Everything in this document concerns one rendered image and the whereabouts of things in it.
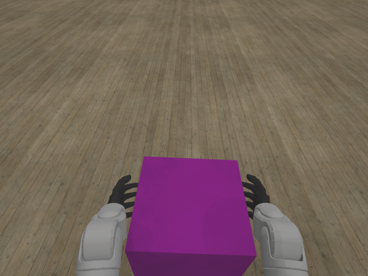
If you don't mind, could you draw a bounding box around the robot right forearm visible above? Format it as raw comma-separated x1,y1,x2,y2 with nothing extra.
253,203,309,276

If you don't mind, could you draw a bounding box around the right robot hand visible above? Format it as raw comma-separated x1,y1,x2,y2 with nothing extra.
242,174,270,219

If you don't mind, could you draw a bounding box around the robot left forearm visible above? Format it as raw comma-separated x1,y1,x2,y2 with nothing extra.
75,203,127,276

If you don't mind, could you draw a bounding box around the left robot hand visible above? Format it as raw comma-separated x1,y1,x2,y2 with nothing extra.
108,175,139,218

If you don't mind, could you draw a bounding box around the carton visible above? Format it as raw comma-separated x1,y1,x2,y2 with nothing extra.
125,156,256,276

